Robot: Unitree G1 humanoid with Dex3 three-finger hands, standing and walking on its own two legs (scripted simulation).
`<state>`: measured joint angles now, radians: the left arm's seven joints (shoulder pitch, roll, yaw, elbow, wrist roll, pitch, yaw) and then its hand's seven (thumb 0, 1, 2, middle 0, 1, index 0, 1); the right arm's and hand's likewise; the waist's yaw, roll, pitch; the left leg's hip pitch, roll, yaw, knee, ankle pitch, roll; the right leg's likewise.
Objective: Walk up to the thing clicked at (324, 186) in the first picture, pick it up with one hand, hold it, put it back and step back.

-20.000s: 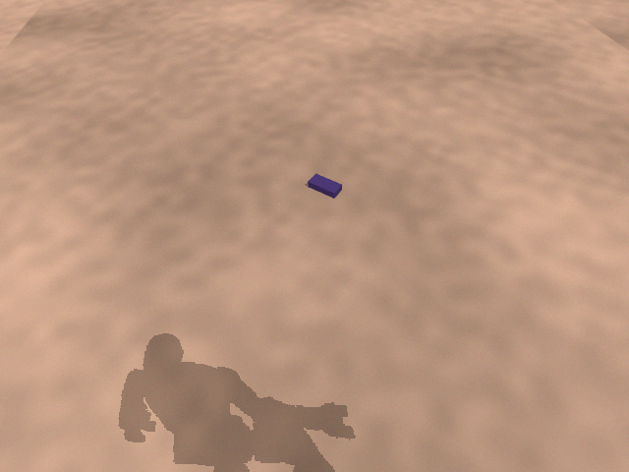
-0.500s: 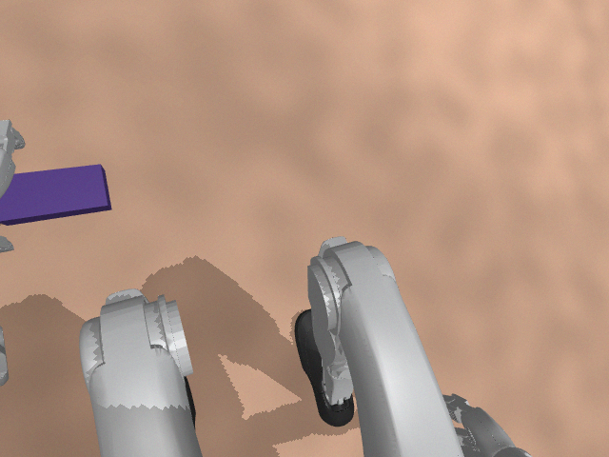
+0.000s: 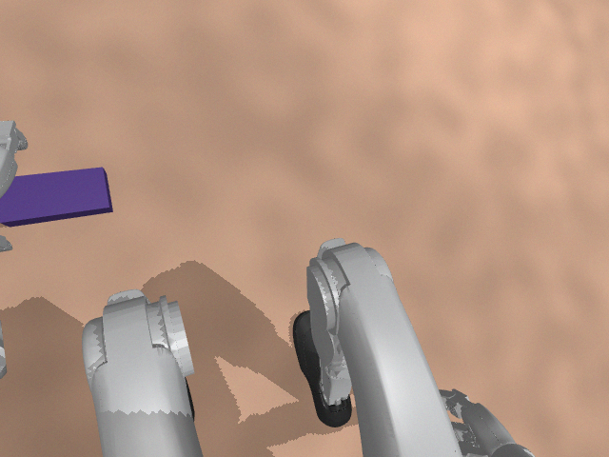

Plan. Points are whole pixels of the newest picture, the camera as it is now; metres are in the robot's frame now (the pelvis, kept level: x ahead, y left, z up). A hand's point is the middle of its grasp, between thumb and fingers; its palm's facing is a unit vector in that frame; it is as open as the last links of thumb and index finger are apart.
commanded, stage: rise first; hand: left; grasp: from above
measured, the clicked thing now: (57, 196) +0.49 +0.27 -0.31
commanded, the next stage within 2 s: approach in 0.18 s
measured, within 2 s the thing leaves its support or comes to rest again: neither
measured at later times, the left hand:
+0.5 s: hand (4, 193) +0.46 +0.29 -0.18, palm faces -0.45 -0.02 -0.89, open 13.7 cm
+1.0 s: hand (18, 186) +0.48 +0.28 -0.19, palm faces -0.49 -0.05 -0.87, open 13.6 cm
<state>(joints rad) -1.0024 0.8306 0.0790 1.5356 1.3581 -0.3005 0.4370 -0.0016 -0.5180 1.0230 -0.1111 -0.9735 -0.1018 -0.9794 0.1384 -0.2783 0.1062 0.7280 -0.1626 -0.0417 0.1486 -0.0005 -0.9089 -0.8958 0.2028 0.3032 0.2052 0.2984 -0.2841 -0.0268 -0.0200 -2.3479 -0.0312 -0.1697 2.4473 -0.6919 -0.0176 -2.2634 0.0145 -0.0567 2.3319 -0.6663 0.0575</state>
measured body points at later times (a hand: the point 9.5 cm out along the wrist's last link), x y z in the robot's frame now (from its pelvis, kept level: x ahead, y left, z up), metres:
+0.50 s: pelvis +0.00 +0.00 +0.00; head +0.24 +0.09 +0.37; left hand +0.48 +0.29 -0.13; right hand +0.05 -0.27 -0.09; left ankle +0.07 +0.13 -0.29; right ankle +0.11 -0.14 -0.29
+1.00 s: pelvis +0.00 -0.01 +0.00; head +0.26 +0.06 +0.36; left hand +0.50 +0.28 -0.14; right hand +0.02 -0.27 -0.10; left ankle +0.07 +0.13 -0.29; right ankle +0.11 -0.14 -0.29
